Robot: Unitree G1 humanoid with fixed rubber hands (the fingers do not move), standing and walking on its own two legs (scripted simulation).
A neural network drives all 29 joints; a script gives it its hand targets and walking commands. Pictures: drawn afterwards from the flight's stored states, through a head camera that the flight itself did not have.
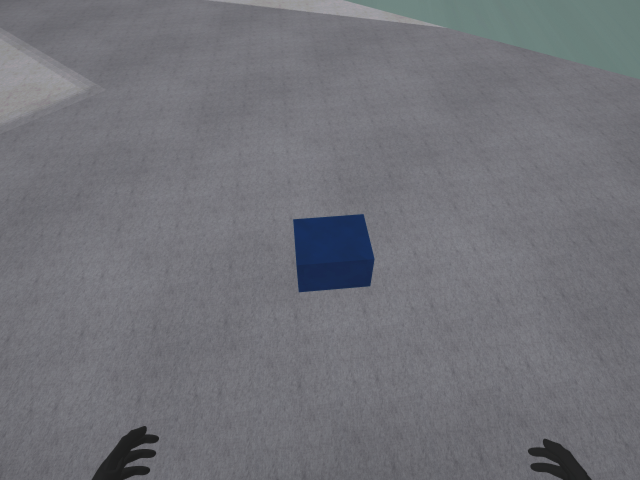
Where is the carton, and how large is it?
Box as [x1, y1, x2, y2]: [293, 214, 373, 291]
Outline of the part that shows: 363,214 293,219 299,291 366,286 370,284 373,265 373,255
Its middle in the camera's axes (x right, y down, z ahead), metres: +0.04 +0.05 +1.47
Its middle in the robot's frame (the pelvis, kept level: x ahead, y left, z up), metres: +1.00 +0.01 -0.66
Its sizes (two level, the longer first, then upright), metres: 0.271 0.222 0.165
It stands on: the floor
